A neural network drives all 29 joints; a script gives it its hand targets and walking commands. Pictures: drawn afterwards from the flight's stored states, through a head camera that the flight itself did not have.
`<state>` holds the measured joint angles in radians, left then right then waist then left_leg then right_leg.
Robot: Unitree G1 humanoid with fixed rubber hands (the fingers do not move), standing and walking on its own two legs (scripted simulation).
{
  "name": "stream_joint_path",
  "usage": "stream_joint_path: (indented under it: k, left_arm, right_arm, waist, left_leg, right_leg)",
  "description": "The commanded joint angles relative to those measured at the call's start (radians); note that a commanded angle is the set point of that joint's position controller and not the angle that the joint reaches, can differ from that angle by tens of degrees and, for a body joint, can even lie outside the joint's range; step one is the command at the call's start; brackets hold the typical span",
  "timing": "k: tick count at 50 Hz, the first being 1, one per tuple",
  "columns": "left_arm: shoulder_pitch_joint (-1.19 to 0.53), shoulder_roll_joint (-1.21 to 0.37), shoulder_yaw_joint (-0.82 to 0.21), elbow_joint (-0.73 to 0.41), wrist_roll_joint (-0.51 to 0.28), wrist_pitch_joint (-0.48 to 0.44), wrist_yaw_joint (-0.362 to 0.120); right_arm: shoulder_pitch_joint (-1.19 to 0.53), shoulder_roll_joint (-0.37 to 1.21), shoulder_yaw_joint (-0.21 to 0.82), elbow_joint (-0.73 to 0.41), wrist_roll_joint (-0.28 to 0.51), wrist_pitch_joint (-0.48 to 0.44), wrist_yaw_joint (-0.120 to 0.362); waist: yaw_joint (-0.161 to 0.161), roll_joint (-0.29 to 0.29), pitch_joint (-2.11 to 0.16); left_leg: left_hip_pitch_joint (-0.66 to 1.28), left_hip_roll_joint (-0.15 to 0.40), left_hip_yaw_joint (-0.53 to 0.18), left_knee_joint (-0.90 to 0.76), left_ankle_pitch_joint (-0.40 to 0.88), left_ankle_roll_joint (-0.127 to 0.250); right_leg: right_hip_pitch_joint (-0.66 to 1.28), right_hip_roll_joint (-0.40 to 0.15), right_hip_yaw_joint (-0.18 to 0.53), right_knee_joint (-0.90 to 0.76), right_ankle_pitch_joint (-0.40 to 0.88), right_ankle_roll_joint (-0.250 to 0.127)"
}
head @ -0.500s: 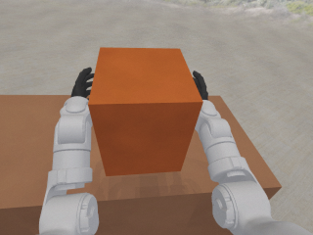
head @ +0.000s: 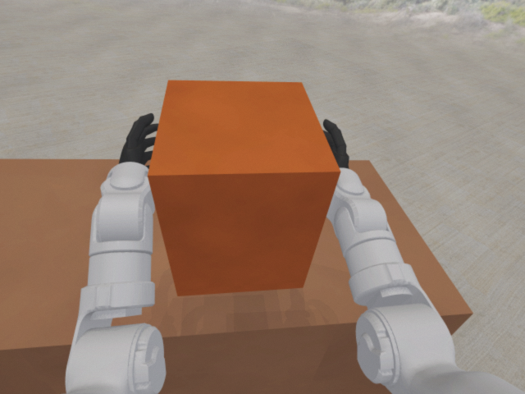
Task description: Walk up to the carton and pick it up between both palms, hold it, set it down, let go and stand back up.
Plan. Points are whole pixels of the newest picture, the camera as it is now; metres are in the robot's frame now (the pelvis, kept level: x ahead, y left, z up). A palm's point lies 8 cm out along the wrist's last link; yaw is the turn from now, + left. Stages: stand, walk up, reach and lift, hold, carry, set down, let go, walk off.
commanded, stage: set down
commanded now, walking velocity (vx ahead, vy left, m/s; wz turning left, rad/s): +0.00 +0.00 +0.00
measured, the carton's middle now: (239, 189) +0.37 +0.02 +0.17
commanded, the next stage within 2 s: none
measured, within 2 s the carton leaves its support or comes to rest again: neither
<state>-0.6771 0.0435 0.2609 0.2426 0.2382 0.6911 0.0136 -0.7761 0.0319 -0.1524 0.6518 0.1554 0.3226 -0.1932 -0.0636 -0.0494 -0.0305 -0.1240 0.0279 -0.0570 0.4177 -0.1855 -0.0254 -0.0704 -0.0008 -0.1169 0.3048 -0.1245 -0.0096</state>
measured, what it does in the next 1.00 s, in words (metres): stands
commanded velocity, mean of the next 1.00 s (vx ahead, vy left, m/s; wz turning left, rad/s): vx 0.00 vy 0.00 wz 0.00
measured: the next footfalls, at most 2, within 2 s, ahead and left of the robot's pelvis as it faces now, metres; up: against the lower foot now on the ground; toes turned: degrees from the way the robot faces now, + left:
none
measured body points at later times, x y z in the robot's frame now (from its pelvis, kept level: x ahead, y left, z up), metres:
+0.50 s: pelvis +0.02 +0.00 +0.00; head -0.01 +0.03 +0.45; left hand +0.42 +0.16 +0.17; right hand +0.41 -0.13 +0.17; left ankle +0.04 +0.13 -0.75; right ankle +0.04 -0.11 -0.75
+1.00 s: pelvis +0.03 +0.00 +0.00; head +0.00 +0.04 +0.45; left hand +0.43 +0.16 +0.15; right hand +0.40 -0.14 +0.15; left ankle +0.04 +0.13 -0.75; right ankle +0.04 -0.11 -0.75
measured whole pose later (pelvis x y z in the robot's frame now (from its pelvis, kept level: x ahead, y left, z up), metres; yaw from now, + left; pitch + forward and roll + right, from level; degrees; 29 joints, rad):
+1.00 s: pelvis +0.03 +0.00 +0.00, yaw +0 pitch -7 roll -2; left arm -0.62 0.02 0.30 0.47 0.29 0.33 -0.09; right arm -0.61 0.06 -0.12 0.70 0.00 -0.01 -0.21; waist -0.06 -0.06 0.03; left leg -0.07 0.03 -0.06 0.42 -0.23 -0.02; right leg -0.02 0.00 -0.12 0.30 -0.17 -0.01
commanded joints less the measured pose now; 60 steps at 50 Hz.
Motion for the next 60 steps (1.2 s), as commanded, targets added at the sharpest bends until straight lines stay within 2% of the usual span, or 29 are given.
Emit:
stream_joint_path:
  k: [1,6,9,11,13,15,22,26,29,31,34,44,48,60]
  left_arm:
    - [-0.684,-0.672,-0.45,-0.097,-0.096,-0.081,-0.172]
    - [-0.696,-0.63,-0.356,-0.042,-0.047,-0.156,-0.193]
    - [-0.628,-0.588,-0.277,0.054,0.025,-0.214,-0.224]
    - [-0.592,-0.556,-0.233,0.109,0.07,-0.23,-0.249]
    - [-0.599,-0.55,-0.214,0.134,0.09,-0.242,-0.269]
    - [-0.607,-0.556,-0.222,0.127,0.087,-0.261,-0.274]
    - [-0.548,-0.568,-0.305,0.038,0.046,-0.339,-0.247]
    - [-0.535,-0.596,-0.405,-0.04,-0.008,-0.374,-0.22]
    - [-0.503,-0.611,-0.458,-0.069,-0.042,-0.381,-0.209]
    - [-0.483,-0.61,-0.465,-0.067,-0.049,-0.38,-0.208]
    - [-0.481,-0.601,-0.446,-0.038,-0.044,-0.377,-0.213]
    - [-0.534,-0.573,-0.327,0.142,0.03,-0.397,-0.243]
    - [-0.549,-0.593,-0.329,0.159,0.03,-0.414,-0.242]
    - [-0.536,-0.604,-0.352,0.181,0.009,-0.48,-0.237]
  right_arm:
    - [-0.751,0.541,0.445,-0.322,0.087,-0.043,0.097]
    - [-0.757,0.523,0.357,-0.244,-0.011,-0.134,0.116]
    - [-0.666,0.488,0.242,-0.144,-0.102,-0.205,0.136]
    - [-0.598,0.461,0.199,-0.066,-0.136,-0.227,0.143]
    - [-0.584,0.453,0.183,-0.043,-0.151,-0.256,0.143]
    - [-0.595,0.459,0.193,-0.057,-0.153,-0.293,0.139]
    - [-0.523,0.481,0.305,-0.117,-0.132,-0.377,0.126]
    - [-0.506,0.516,0.417,-0.216,-0.088,-0.41,0.112]
    - [-0.501,0.531,0.487,-0.295,-0.057,-0.417,0.097]
    - [-0.49,0.53,0.504,-0.316,-0.054,-0.411,0.088]
    - [-0.483,0.52,0.487,-0.296,-0.071,-0.399,0.084]
    - [-0.454,0.502,0.307,-0.092,-0.176,-0.39,0.109]
    - [-0.479,0.514,0.294,-0.095,-0.181,-0.41,0.114]
    - [-0.419,0.562,0.326,-0.087,-0.186,-0.43,0.106]
  waist:
    - [-0.025,0.122,-0.311]
    - [-0.01,0.121,-0.298]
    - [-0.011,0.106,-0.239]
    - [-0.015,0.101,-0.178]
    - [-0.017,0.096,-0.136]
    - [-0.015,0.096,-0.13]
    - [-0.012,0.106,-0.216]
    - [-0.017,0.105,-0.32]
    - [-0.021,0.088,-0.356]
    - [-0.022,0.077,-0.348]
    - [-0.024,0.067,-0.307]
    - [-0.028,0.09,-0.146]
    - [-0.028,0.099,-0.169]
    - [-0.035,0.089,-0.241]
  left_leg:
    - [0.032,-0.08,0.073,-0.14,0.058,-0.002]
    - [0.046,-0.079,0.084,-0.169,0.015,0.002]
    - [0.053,-0.078,0.1,-0.196,-0.038,0.011]
    - [0.048,-0.082,0.112,-0.212,-0.064,0.018]
    - [0.039,-0.084,0.121,-0.223,-0.073,0.021]
    - [0.045,-0.084,0.125,-0.218,-0.037,0.015]
    - [0.157,-0.08,0.121,-0.143,0.24,-0.015]
    - [0.197,-0.078,0.105,-0.091,0.401,-0.032]
    - [0.188,-0.081,0.094,-0.069,0.447,-0.034]
    - [0.173,-0.084,0.091,-0.071,0.427,-0.03]
    - [0.146,-0.086,0.091,-0.092,0.347,-0.021]
    - [0.079,-0.078,0.117,-0.181,0.081,0.0]
    - [0.085,-0.075,0.121,-0.177,0.108,-0.008]
    - [0.1,-0.08,0.12,-0.139,0.222,-0.021]
  right_leg:
    - [0.222,0.053,0.07,-0.024,0.014,0.032]
    - [0.224,0.038,0.055,-0.04,-0.031,0.034]
    - [0.228,0.029,0.035,-0.053,-0.086,0.039]
    - [0.241,0.027,0.028,-0.059,-0.105,0.043]
    - [0.248,0.026,0.022,-0.064,-0.112,0.046]
    - [0.251,0.028,0.016,-0.064,-0.089,0.046]
    - [0.277,0.041,0.003,-0.045,0.095,0.045]
    - [0.314,0.043,0.008,-0.017,0.271,0.054]
    - [0.347,0.038,0.017,0.0,0.401,0.063]
    - [0.356,0.032,0.024,0.002,0.438,0.068]
    - [0.345,0.023,0.029,-0.007,0.403,0.069]
    - [0.233,0.013,0.023,-0.057,0.072,0.051]
    - [0.229,0.02,0.018,-0.055,0.074,0.046]
    - [0.268,0.019,0.025,-0.035,0.236,0.056]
